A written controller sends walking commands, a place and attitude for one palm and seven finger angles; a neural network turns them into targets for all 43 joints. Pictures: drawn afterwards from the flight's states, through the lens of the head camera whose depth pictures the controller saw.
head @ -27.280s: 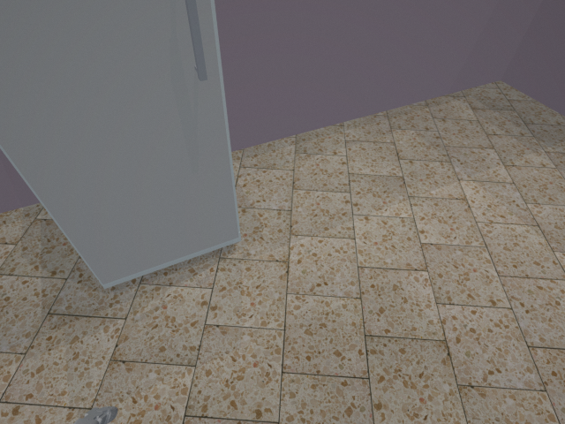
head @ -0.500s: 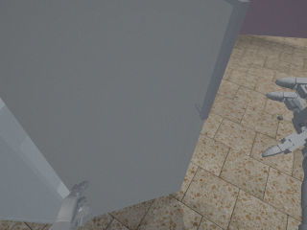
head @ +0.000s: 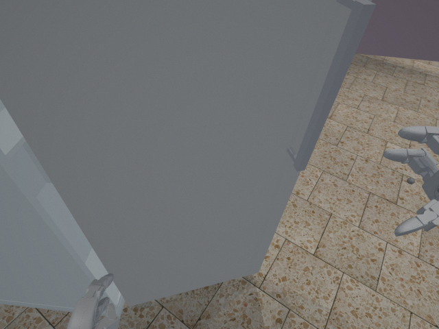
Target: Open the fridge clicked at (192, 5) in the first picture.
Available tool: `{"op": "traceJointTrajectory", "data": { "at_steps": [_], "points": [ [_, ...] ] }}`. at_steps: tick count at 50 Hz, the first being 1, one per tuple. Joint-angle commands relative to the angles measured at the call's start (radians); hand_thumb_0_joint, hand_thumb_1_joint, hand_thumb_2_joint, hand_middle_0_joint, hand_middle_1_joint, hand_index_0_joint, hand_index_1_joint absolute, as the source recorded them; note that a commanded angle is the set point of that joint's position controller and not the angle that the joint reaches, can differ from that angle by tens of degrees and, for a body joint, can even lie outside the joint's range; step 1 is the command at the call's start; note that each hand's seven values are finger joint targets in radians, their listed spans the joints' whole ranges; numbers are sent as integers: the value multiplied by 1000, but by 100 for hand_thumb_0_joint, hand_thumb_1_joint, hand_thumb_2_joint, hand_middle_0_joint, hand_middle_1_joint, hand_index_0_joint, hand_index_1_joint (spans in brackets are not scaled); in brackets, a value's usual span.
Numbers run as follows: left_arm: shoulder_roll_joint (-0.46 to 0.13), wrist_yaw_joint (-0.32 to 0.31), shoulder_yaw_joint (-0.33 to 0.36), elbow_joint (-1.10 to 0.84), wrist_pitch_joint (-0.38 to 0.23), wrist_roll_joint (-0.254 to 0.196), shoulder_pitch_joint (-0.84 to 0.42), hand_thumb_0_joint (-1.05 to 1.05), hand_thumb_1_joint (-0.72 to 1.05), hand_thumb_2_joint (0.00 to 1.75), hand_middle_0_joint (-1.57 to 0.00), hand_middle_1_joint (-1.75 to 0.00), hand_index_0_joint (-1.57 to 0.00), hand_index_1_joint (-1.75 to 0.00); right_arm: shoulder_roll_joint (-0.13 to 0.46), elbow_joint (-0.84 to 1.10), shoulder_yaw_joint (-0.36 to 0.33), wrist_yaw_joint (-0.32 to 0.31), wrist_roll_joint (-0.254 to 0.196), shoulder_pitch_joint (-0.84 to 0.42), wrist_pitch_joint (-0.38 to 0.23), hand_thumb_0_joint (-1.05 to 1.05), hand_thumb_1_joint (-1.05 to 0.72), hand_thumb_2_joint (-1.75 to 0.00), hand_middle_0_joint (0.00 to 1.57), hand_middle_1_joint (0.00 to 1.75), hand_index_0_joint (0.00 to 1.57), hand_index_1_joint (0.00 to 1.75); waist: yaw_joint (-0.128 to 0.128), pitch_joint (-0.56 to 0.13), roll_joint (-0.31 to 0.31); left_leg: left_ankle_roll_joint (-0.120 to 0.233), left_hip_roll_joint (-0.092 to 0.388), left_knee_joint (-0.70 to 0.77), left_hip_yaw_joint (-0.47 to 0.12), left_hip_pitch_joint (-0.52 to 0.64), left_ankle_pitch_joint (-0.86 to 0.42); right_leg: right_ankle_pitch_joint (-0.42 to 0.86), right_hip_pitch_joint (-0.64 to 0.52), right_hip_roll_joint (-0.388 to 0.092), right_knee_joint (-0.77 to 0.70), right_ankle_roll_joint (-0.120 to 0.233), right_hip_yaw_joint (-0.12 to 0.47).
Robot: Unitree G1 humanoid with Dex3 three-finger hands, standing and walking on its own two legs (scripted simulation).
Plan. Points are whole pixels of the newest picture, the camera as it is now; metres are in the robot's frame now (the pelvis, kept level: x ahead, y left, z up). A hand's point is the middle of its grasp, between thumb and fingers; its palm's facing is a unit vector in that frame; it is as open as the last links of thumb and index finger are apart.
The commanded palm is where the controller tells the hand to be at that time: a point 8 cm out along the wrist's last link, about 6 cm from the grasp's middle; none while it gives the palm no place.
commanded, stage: draw the hand back to the body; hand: right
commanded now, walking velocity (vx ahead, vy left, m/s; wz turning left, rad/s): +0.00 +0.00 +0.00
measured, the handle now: (317, 99) +0.45 -0.14 +0.23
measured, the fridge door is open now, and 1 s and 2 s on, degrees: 70 70 70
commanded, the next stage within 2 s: step back with the hand held close in 1.48 s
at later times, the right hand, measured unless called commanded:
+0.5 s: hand out of the picture +0.25 -0.29 +0.18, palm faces +0.22 +0.94 -0.24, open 14.3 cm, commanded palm +0.20 -0.32 +0.19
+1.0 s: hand out of the picture +0.22 -0.30 +0.17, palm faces +0.49 +0.79 -0.37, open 9.8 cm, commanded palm +0.16 -0.33 +0.19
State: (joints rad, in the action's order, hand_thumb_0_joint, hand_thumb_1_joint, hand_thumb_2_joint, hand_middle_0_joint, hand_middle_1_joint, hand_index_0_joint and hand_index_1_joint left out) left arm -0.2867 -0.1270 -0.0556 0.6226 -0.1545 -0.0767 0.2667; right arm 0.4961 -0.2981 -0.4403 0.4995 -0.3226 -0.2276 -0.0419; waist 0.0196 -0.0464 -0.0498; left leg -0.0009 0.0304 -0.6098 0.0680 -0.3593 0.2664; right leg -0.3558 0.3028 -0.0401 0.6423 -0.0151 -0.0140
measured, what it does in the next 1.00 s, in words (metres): stands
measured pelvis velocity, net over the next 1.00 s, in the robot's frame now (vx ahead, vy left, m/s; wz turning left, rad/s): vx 0.02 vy -0.02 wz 0.00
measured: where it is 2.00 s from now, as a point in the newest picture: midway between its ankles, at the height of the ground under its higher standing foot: outside the picture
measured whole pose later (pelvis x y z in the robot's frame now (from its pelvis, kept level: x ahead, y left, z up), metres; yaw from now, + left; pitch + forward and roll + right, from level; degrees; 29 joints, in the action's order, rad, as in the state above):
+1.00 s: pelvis +0.02 -0.02 +0.01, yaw +0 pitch -4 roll +1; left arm -0.23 -0.08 -0.01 0.67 -0.18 0.00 0.23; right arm 0.36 0.32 -0.36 -0.11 -0.07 0.38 -0.07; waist 0.07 -0.01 -0.05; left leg -0.03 0.06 -0.47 0.05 -0.17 0.23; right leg -0.32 0.11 -0.01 0.49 0.01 -0.03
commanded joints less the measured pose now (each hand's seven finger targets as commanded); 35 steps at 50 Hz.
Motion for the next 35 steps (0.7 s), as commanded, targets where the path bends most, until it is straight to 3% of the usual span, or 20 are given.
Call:
{"op": "traceJointTrajectory", "data": {
  "at_steps": [1, 4, 6, 9, 10, 13, 16, 20, 21, 22, 23, 24, 25, 26, 27, 30, 31, 35],
  "points": [
    [-128, -1, 31, -229, -102, -9, -157, 0, 90, 90, -20, -30, -20, -30, 372, 314, -144, 67, -63, -229, 149, 0, 55, -20, 25, 115, 25, 115, 42, -272, -11, 16, 3, 102, -39, 240, -224, 279, -61, 43, -123, 60, 31],
    [-113, 23, 24, -237, -121, -2, -147, 0, 90, 90, -20, -30, -20, -30, 356, 382, -185, 62, -94, -143, 144, 0, 55, -20, 25, 115, 25, 115, 44, -216, 19, 14, -10, 116, -30, 215, -223, 278, -71, 41, -131, 53, 36],
    [-117, 31, 28, -227, -128, -1, -145, 0, 90, 90, -20, -30, -20, -30, 315, 373, -177, 50, -104, -93, 133, 0, 55, -20, 25, 115, 25, 115, 43, -167, 35, 14, -13, 131, -27, 197, -195, 259, -67, 36, -137, 51, 30],
    [-118, 34, 28, -220, -134, -8, -144, 0, 90, 90, -20, -30, -20, -30, 244, 345, -108, 39, -93, -69, 163, 0, 55, -20, 25, 115, 25, 115, 29, -87, 17, 11, -17, 144, -13, 133, -121, 189, -68, 32, -163, 48, 26],
    [-118, 33, 28, -221, -136, -11, -148, 0, 90, 90, -20, -30, -20, -30, 227, 372, -76, 38, -81, -85, 176, 0, 55, -20, 25, 115, 25, 115, 23, -77, -25, 12, -18, 145, -12, 121, -105, 176, -80, 32, -172, 47, 26],
    [-113, 27, 27, -225, -147, -6, -154, 0, 90, 90, -20, -30, -20, -30, 237, 476, -69, 29, -64, -91, 195, 0, 55, -20, 25, 115, 25, 115, 24, -118, -42, 14, -16, 144, -11, 142, -137, 206, -121, 35, -166, 52, 29],
    [-111, 22, 21, -212, -153, 3, -162, 0, 90, 90, -20, -30, -20, -30, 259, 529, -97, 22, -64, -72, 180, 0, 51, -22, 25, 113, 25, 113, 25, -123, -16, 16, -22, 151, -7, 157, -148, 226, -133, 32, -163, 53, 36],
    [-97, 18, 12, -206, -168, 6, -170, 0, 90, 90, -20, -30, -20, -30, 243, 581, -92, 13, -68, -80, 155, 0, 37, -29, 24, 104, 24, 104, 26, -113, -77, 18, -24, 151, 2, 152, -141, 222, -157, 30, -182, 45, 47],
    [-76, 39, 30, -183, -168, 61, -134, 0, 90, 90, -20, -30, -20, -30, 261, 768, -81, -234, 114, -89, 60, 0, 33, -31, 24, 102, 24, 102, 54, -24, -48, 24, -12, 197, -18, 158, -129, 254, -53, 31, -179, 41, 39],
    [-74, 45, 31, -161, -173, 68, -131, 0, 90, 90, -20, -30, -20, -30, 124, 655, -29, -344, 128, 89, 46, 0, 30, -32, 24, 100, 24, 100, 31, 3, 12, 26, -12, 190, -4, 156, -121, 229, -40, 12, -201, 25, 44],
    [-73, 47, 39, -150, -165, 62, -145, 0, 90, 90, -20, -30, -20, -30, 60, 661, -4, -413, 147, 175, 33, 0, 26, -34, 24, 98, 24, 98, 43, 18, 6, 25, -3, 184, -2, 159, -125, 219, -44, 2, -206, 23, 35],
    [-71, 51, 42, -144, -158, 63, -148, 0, 90, 90, -20, -30, -20, -30, 51, 718, 5, -461, 161, 195, 12, 0, 22, -36, 24, 96, 24, 96, 43, -7, -46, 25, 5, 178, -6, 179, -134, 214, -56, 6, -209, 22, 29],
    [-71, 52, 46, -139, -150, 65, -150, 0, 90, 90, -20, -30, -20, -30, 60, 754, -2, -498, 179, 213, -8, 0, 19, -37, 24, 94, 24, 94, 44, -31, -88, 26, 10, 169, -9, 192, -140, 220, -69, 7, -215, 20, 26],
    [-76, 50, 52, -127, -142, 70, -146, 0, 90, 90, -20, -30, -20, -30, 70, 759, -8, -528, 193, 250, -21, 0, 15, -39, 24, 92, 24, 92, 49, -52, -46, 26, 11, 175, -12, 215, -157, 242, -72, 5, -213, 26, 19],
    [-73, 52, 55, -130, -138, 71, -143, 0, 90, 90, -20, -30, -20, -30, 69, 792, -7, -549, 206, 246, -35, 0, 12, -41, 24, 89, 24, 89, 45, -94, -51, 25, 16, 168, -14, 235, -172, 257, -84, 7, -213, 27, 18],
    [-65, 46, 62, -124, -126, 75, -156, 0, 90, 90, -20, -30, -20, -30, 80, 824, -14, -593, 233, 258, -65, 0, 1, -46, 23, 83, 23, 83, 45, -109, -62, 25, 17, 165, -16, 237, -153, 250, -104, 9, -230, 28, 20],
    [-70, 41, 66, -116, -122, 76, -158, 0, 90, 90, -20, -30, -20, -30, 92, 824, -21, -604, 237, 279, -68, 0, -3, -48, 23, 81, 23, 81, 45, -97, -26, 25, 16, 173, -18, 242, -169, 272, -103, 5, -224, 33, 16],
    [-61, 36, 67, -109, -109, 77, -168, 0, 90, 90, -20, -30, -20, -30, 66, 832, -2, -621, 251, 310, -80, 0, -17, -55, 22, 73, 22, 73, 45, -84, -53, 25, 14, 168, -10, 249, -174, 298, -119, 8, -240, 26, 22]
  ]
}}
